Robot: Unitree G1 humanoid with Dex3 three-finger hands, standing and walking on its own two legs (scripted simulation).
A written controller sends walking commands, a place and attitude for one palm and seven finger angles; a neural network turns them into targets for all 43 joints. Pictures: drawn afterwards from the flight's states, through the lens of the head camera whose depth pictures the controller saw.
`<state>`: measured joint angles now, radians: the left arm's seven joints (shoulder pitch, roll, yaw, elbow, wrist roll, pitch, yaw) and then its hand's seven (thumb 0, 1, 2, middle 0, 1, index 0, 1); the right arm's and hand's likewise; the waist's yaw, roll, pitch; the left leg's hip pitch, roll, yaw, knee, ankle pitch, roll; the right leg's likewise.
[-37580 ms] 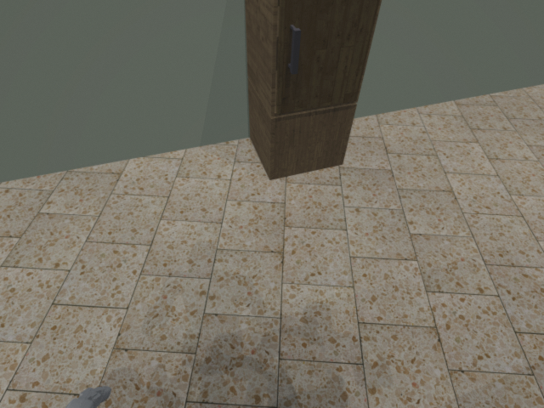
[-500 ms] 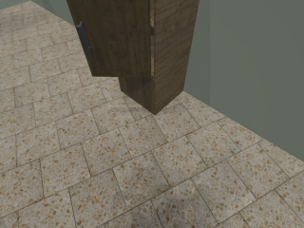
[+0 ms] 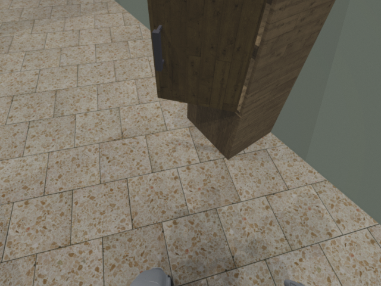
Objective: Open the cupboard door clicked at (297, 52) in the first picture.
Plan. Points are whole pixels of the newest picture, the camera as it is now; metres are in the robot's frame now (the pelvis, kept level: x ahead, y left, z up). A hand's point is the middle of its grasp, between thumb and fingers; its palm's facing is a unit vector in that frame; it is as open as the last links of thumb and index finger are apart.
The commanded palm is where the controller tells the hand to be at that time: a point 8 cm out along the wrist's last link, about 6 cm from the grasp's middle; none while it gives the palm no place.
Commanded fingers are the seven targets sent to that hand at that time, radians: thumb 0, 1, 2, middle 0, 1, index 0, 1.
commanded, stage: take the last steps up to it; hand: left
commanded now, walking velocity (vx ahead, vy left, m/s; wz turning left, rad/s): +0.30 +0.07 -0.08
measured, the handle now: (159, 48) +0.91 +0.21 -0.03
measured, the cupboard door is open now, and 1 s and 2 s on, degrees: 41 41 41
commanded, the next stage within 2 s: come to a stop and stand still in 0.70 s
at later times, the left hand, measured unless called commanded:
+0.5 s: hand (136, 210) +0.30 +0.17 -0.13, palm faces -0.08 -0.97 -0.21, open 7.4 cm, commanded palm none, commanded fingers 0.00 0.90 0.90 -0.20 -0.30 -0.20 -0.30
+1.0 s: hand (114, 211) +0.30 +0.24 -0.16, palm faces +0.00 -0.99 -0.15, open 7.4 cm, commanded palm none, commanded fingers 0.00 0.90 0.90 -0.20 -0.30 -0.20 -0.30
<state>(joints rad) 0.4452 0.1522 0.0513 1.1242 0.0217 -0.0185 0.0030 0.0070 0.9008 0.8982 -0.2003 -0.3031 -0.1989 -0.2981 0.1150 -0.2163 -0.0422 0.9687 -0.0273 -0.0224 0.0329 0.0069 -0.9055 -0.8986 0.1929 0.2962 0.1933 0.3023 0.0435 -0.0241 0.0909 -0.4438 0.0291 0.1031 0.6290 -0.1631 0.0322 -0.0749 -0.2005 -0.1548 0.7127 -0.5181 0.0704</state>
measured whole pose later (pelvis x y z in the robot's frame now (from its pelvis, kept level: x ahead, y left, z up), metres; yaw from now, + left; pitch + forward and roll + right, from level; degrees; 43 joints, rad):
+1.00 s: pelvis +0.30 +0.07 +0.02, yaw -5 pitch +0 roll -1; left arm 0.28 0.17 0.04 1.10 0.01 0.03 0.02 0.01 0.91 0.90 -0.20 -0.30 -0.19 -0.30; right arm 0.14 -0.14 -0.01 1.02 -0.02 -0.02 -0.05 0.00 -0.93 -0.90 0.20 0.30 0.20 0.30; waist 0.03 -0.04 0.07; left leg -0.31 0.02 0.12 0.50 -0.19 0.07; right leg -0.34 -0.05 -0.05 0.89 -0.50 0.02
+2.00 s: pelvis +0.27 -0.02 +0.03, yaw -5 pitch -1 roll +0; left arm 0.29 0.14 0.01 1.15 0.00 0.01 0.03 0.01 0.91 0.90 -0.20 -0.30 -0.20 -0.30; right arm 0.25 -0.14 0.00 1.15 -0.02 0.01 -0.04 0.01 -0.91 -0.90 0.20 0.30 0.20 0.30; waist 0.01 -0.01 0.04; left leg -0.17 0.03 0.03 0.39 -0.20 -0.02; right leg -0.12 0.00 -0.07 0.39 -0.25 -0.02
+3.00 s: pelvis +0.30 +0.01 +0.02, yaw -6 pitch -1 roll +0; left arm 0.30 0.17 0.01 1.08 0.02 0.00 0.02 0.01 0.90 0.90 -0.20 -0.30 -0.20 -0.30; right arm 0.27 -0.18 0.00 1.08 -0.02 0.01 -0.01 0.00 -0.90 -0.90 0.20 0.30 0.20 0.30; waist 0.02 -0.01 0.03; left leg -0.24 0.00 0.04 0.57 -0.32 0.02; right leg -0.17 -0.04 -0.04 0.54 -0.36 0.01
